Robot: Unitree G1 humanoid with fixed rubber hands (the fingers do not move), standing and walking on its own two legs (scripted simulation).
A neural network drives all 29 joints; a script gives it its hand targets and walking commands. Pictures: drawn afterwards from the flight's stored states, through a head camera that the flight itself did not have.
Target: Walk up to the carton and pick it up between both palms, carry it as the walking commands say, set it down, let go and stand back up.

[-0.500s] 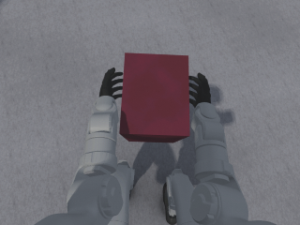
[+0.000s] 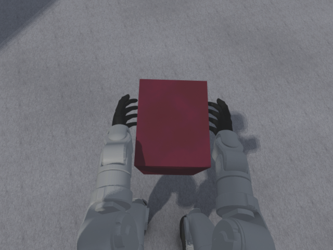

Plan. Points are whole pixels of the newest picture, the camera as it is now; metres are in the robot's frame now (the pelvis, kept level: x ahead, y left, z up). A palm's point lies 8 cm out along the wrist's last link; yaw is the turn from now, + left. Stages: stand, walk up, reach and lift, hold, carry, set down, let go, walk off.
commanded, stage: reach and lift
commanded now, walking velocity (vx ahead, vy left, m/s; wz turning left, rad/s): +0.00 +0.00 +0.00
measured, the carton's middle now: (170, 134) +0.40 +0.01 -0.11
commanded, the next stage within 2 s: none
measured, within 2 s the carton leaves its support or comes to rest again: neither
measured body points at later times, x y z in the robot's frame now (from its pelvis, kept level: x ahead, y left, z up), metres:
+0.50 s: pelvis +0.02 +0.01 +0.05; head +0.10 +0.04 +0.49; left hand +0.38 +0.14 +0.03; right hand +0.38 -0.11 +0.04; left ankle +0.09 +0.13 -0.67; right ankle +0.02 -0.13 -0.67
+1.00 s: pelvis +0.03 +0.00 +0.07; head +0.01 +0.02 +0.52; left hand +0.36 +0.13 +0.11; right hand +0.36 -0.12 +0.11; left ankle +0.09 +0.13 -0.67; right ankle +0.02 -0.13 -0.67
